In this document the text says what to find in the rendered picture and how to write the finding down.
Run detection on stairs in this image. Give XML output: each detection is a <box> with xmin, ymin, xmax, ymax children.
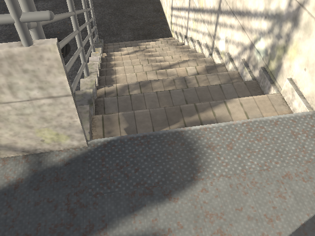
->
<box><xmin>92</xmin><ymin>37</ymin><xmax>293</xmax><ymax>140</ymax></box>

